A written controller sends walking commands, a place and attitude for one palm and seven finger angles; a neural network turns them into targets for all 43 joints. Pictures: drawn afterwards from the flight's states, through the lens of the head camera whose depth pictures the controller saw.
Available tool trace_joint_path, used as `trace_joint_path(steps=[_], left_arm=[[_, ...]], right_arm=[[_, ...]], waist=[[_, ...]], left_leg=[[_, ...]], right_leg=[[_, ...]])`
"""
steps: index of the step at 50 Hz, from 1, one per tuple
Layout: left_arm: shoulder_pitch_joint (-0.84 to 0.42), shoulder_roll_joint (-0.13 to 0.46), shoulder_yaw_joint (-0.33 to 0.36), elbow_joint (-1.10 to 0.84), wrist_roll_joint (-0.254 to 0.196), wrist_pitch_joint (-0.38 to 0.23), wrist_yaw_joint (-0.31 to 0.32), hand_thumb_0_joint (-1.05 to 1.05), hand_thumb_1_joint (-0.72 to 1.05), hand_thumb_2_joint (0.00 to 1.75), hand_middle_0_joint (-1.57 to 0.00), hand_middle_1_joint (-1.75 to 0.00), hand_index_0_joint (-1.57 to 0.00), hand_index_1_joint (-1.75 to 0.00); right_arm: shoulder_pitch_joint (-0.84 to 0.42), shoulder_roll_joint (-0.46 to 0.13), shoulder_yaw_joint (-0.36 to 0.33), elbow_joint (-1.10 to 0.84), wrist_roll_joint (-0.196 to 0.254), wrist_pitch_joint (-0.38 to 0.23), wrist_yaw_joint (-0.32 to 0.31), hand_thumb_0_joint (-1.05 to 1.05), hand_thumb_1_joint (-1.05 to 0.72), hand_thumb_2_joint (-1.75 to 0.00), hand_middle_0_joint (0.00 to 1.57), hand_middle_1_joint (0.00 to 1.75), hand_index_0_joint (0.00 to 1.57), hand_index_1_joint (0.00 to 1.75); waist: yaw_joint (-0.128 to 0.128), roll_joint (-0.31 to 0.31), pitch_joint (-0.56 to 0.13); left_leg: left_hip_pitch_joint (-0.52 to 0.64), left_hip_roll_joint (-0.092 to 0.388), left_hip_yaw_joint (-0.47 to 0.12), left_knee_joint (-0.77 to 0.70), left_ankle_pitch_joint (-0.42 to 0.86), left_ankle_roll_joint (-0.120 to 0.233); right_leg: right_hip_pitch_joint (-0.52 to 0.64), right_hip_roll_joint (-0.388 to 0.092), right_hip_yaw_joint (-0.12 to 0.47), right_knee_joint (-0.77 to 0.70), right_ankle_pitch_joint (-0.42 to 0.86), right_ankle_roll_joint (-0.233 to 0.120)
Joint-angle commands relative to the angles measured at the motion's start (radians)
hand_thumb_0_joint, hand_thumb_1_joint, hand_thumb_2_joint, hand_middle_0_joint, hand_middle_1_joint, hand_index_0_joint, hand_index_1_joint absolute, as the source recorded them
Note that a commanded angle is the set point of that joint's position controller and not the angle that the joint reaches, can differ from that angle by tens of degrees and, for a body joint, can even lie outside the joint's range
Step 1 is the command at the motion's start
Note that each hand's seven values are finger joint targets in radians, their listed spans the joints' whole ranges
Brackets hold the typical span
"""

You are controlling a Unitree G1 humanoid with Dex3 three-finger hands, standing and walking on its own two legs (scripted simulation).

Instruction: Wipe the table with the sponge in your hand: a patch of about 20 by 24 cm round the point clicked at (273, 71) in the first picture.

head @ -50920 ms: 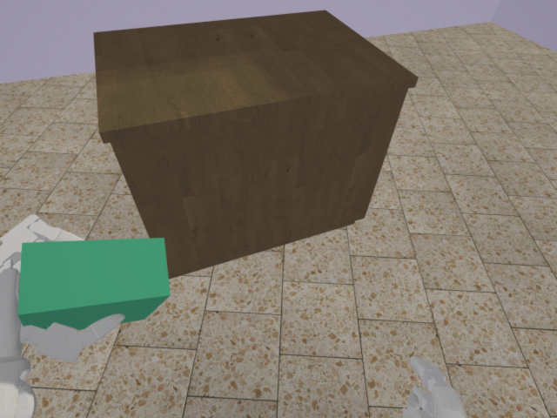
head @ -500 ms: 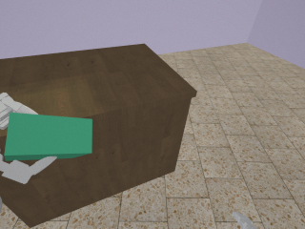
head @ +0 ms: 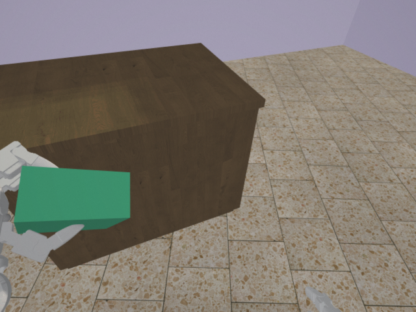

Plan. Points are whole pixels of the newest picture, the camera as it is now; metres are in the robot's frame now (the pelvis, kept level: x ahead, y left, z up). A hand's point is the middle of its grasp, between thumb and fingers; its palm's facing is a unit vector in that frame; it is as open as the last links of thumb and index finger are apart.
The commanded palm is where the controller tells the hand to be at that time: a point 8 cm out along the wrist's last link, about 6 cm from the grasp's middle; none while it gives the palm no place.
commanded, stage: stop stepping back and stand still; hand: left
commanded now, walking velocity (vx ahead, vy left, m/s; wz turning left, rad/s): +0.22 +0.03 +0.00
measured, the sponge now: (88, 203) +0.23 +0.19 +0.18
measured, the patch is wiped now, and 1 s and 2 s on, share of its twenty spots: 1.00 1.00 1.00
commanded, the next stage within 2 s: stand and wait in 1.56 s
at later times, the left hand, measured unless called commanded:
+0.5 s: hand (58, 215) +0.18 +0.19 +0.22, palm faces +0.38 -0.85 -0.36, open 10.1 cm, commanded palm +0.14 +0.25 +0.24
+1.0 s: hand (39, 192) +0.21 +0.23 +0.22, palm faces +0.46 -0.81 -0.36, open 10.1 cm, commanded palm +0.16 +0.27 +0.24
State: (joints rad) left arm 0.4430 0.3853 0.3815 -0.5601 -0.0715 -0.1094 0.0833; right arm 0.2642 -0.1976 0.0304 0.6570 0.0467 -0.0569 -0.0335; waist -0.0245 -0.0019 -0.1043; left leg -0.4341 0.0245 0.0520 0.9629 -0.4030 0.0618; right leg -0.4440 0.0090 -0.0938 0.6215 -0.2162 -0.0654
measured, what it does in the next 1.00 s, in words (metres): steps on the spot: right foot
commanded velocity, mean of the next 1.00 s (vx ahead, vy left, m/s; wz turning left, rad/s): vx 0.05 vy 0.00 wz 0.00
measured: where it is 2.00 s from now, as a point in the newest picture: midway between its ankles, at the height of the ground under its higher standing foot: outside the picture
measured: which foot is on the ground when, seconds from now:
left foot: down 0.00-1.00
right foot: down 0.00-0.04, up 0.06-0.28, down 0.30-1.00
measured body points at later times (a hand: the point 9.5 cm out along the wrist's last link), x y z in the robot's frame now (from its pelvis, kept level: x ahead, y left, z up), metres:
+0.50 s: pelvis -0.02 -0.03 +0.00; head -0.03 -0.01 +0.45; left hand +0.15 +0.24 +0.24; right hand +0.12 -0.28 -0.08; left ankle +0.00 +0.09 -0.71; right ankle +0.02 -0.14 -0.72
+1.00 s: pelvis +0.01 -0.02 +0.02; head +0.00 +0.00 +0.47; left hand +0.18 +0.27 +0.24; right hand +0.20 -0.24 -0.05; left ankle +0.00 +0.09 -0.72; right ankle +0.02 -0.13 -0.72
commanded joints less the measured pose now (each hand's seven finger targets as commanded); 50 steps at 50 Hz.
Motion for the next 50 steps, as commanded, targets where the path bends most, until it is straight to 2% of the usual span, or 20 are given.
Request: trace_joint_path(steps=[1,2,3,4,7,12,14,15,16,17,20,24,26,28,30,33,36,40,43,50], left_arm=[[-0.174,0.243,0.133,-0.338,-0.002,-0.081,0.059,0.00,0.10,1.30,-1.20,-1.60,-1.20,-1.60],[-0.220,0.227,0.128,-0.351,0.002,-0.083,0.070,0.00,0.10,1.30,-1.20,-1.60,-1.20,-1.60],[-0.311,0.252,0.145,-0.353,0.025,-0.087,0.079,0.00,0.10,1.30,-1.20,-1.60,-1.20,-1.60],[-0.298,0.267,0.173,-0.257,0.037,-0.085,0.087,0.00,0.10,1.30,-1.20,-1.60,-1.20,-1.60],[-0.265,0.206,0.109,-0.113,0.035,-0.059,0.079,0.00,0.10,1.30,-1.20,-1.60,-1.20,-1.60],[-0.181,0.148,0.069,-0.064,0.008,-0.039,0.058,0.00,0.10,1.30,-1.20,-1.60,-1.20,-1.60],[-0.122,0.146,0.064,-0.082,0.014,-0.029,0.052,0.00,0.10,1.30,-1.20,-1.60,-1.20,-1.60],[-0.129,0.158,0.062,-0.125,0.015,-0.034,0.047,0.00,0.10,1.30,-1.20,-1.60,-1.20,-1.60],[-0.157,0.205,0.081,-0.165,0.017,-0.040,0.044,0.00,0.10,1.30,-1.20,-1.60,-1.20,-1.60],[-0.237,0.236,0.110,-0.237,0.004,-0.063,0.046,0.00,0.10,1.30,-1.20,-1.60,-1.20,-1.60],[-0.199,0.266,0.168,-0.352,-0.003,-0.085,0.053,0.00,0.10,1.30,-1.20,-1.60,-1.20,-1.60],[-0.112,0.194,0.120,-0.347,-0.004,-0.077,0.092,0.00,0.10,1.30,-1.20,-1.60,-1.20,-1.60],[-0.164,0.188,0.123,-0.320,0.004,-0.083,0.117,0.00,0.10,1.30,-1.20,-1.60,-1.20,-1.60],[-0.173,0.193,0.142,-0.175,0.009,-0.070,0.120,0.00,0.10,1.30,-1.20,-1.60,-1.20,-1.60],[-0.151,0.205,0.146,-0.126,0.009,-0.054,0.111,0.00,0.10,1.30,-1.20,-1.60,-1.20,-1.60],[-0.166,0.176,0.089,-0.101,0.011,-0.056,0.077,0.00,0.10,1.30,-1.20,-1.60,-1.20,-1.60],[-0.128,0.176,0.084,-0.179,0.004,-0.066,0.075,0.00,0.10,1.30,-1.20,-1.60,-1.20,-1.60],[-0.112,0.204,0.119,-0.303,0.005,-0.099,0.090,0.00,0.10,1.30,-1.20,-1.60,-1.20,-1.60],[-0.097,0.201,0.128,-0.290,0.006,-0.091,0.100,0.00,0.10,1.30,-1.20,-1.60,-1.20,-1.60],[-0.132,0.152,0.075,-0.193,0.005,-0.075,0.092,0.00,0.10,1.30,-1.20,-1.60,-1.20,-1.60]], right_arm=[[-0.135,-0.125,-0.028,-0.187,-0.025,-0.104,-0.042,0.00,-0.90,-0.90,0.20,0.30,0.20,0.30],[-0.139,-0.157,-0.040,-0.196,-0.031,-0.116,-0.043,0.00,-0.90,-0.90,0.20,0.30,0.20,0.30],[-0.147,-0.142,-0.048,-0.205,-0.016,-0.138,-0.038,0.00,-0.90,-0.90,0.20,0.30,0.20,0.30],[-0.150,-0.140,-0.062,-0.202,-0.015,-0.147,-0.038,0.00,-0.90,-0.90,0.20,0.30,0.20,0.30],[-0.098,-0.116,-0.049,-0.133,0.002,-0.135,-0.013,0.00,-0.90,-0.90,0.20,0.30,0.20,0.30],[-0.127,-0.148,-0.046,-0.185,-0.011,-0.109,-0.029,0.00,-0.90,-0.90,0.20,0.30,0.20,0.30],[-0.146,-0.156,-0.048,-0.207,-0.015,-0.095,-0.027,0.00,-0.90,-0.90,0.20,0.30,0.20,0.30],[-0.154,-0.144,-0.053,-0.207,-0.014,-0.085,-0.022,0.00,-0.90,-0.90,0.20,0.30,0.20,0.30],[-0.157,-0.136,-0.066,-0.210,-0.009,-0.078,-0.016,0.00,-0.90,-0.90,0.20,0.30,0.20,0.30],[-0.177,-0.132,-0.061,-0.208,-0.010,-0.083,-0.016,0.00,-0.90,-0.90,0.20,0.30,0.20,0.30],[-0.154,-0.129,-0.072,-0.183,-0.010,-0.074,-0.008,0.00,-0.90,-0.90,0.20,0.30,0.20,0.30],[-0.164,-0.124,-0.062,-0.188,-0.029,-0.070,-0.046,0.00,-0.90,-0.90,0.20,0.30,0.20,0.30],[-0.166,-0.150,-0.058,-0.193,-0.033,-0.082,-0.047,0.00,-0.90,-0.90,0.20,0.30,0.20,0.30],[-0.135,-0.128,-0.062,-0.174,-0.019,-0.101,-0.044,0.00,-0.90,-0.90,0.20,0.30,0.20,0.30],[-0.135,-0.134,-0.054,-0.169,-0.012,-0.102,-0.043,0.00,-0.90,-0.90,0.20,0.30,0.20,0.30],[-0.160,-0.126,-0.065,-0.183,-0.013,-0.086,-0.021,0.00,-0.90,-0.90,0.20,0.30,0.20,0.30],[-0.174,-0.124,-0.061,-0.185,-0.015,-0.076,-0.015,0.00,-0.90,-0.90,0.20,0.30,0.20,0.30],[-0.201,-0.138,-0.055,-0.208,-0.036,-0.075,-0.032,0.00,-0.90,-0.90,0.20,0.30,0.20,0.30],[-0.192,-0.122,-0.051,-0.211,-0.027,-0.074,-0.035,0.00,-0.90,-0.90,0.20,0.30,0.20,0.30],[-0.192,-0.131,-0.053,-0.205,-0.023,-0.072,-0.036,0.00,-0.90,-0.90,0.20,0.30,0.20,0.30]], waist=[[-0.006,0.159,-0.052],[-0.006,0.414,-0.024],[-0.002,0.432,0.017],[0.014,0.297,0.001],[0.000,0.184,0.092],[0.017,0.162,0.084],[0.041,0.065,0.033],[0.047,-0.092,0.012],[0.031,-0.280,-0.017],[0.021,-0.235,0.007],[0.002,-0.088,0.015],[-0.011,0.127,0.009],[0.008,0.420,0.026],[0.022,0.193,0.017],[0.031,0.122,-0.016],[-0.002,-0.193,0.022],[0.000,-0.083,0.042],[0.025,0.142,0.004],[0.030,0.122,-0.085],[0.021,0.087,-0.061]], left_leg=[[0.236,0.044,-0.057,-0.549,-0.149,0.043],[0.193,0.208,-0.358,-0.716,-0.373,0.114],[0.089,0.312,-0.441,-0.796,-0.319,0.175],[0.102,0.318,-0.427,-0.752,-0.144,0.178],[0.144,0.262,-0.353,-0.686,-0.104,0.143],[-0.019,0.199,-0.215,-0.629,-0.198,0.065],[-0.107,0.098,-0.103,-0.371,-0.194,0.029],[-0.187,0.023,-0.012,-0.090,-0.167,0.003],[-0.263,-0.027,-0.012,0.192,-0.129,-0.022],[-0.267,-0.001,-0.081,0.314,-0.042,-0.037],[-0.067,0.086,-0.149,0.122,0.031,-0.027],[0.270,0.044,-0.070,-0.484,0.059,-0.016],[0.212,0.261,-0.462,-0.723,-0.162,0.087],[0.174,0.221,-0.344,-0.644,0.034,0.073],[0.153,0.158,-0.216,-0.480,0.276,0.029],[0.005,0.005,-0.074,-0.203,0.069,-0.046],[0.098,0.041,-0.096,-0.296,0.126,-0.039],[0.201,0.112,-0.209,-0.563,0.281,-0.005],[0.250,0.110,-0.169,-0.515,0.516,-0.013],[0.259,0.093,-0.143,-0.518,0.463,-0.035]], right_leg=[[-0.114,-0.109,0.107,-0.022,-0.446,-0.005],[-0.168,0.026,-0.003,0.309,-0.373,0.054],[-0.222,0.015,0.066,0.572,-0.300,0.068],[-0.222,-0.015,0.119,0.664,-0.252,0.069],[-0.316,-0.073,0.124,0.561,-0.157,0.067],[0.128,-0.018,-0.005,0.018,-0.185,0.065],[0.342,0.003,-0.030,-0.151,-0.062,0.051],[0.387,-0.110,0.119,-0.241,-0.062,-0.008],[0.367,-0.322,0.463,-0.372,-0.086,-0.090],[0.290,-0.390,0.513,-0.414,-0.016,-0.113],[0.080,-0.365,0.393,-0.380,-0.179,-0.117],[-0.004,-0.183,0.138,-0.131,-0.268,-0.025],[-0.064,0.005,0.047,0.175,-0.312,0.060],[0.013,-0.024,0.099,0.133,-0.268,0.073],[0.185,-0.019,0.077,-0.147,-0.059,0.080],[0.247,-0.248,0.379,-0.336,0.121,-0.019],[0.173,-0.260,0.324,-0.330,0.018,-0.044],[0.185,-0.077,0.148,-0.162,0.055,0.042],[0.272,-0.055,0.114,-0.130,0.237,0.065],[0.292,-0.071,0.139,-0.188,0.273,0.059]])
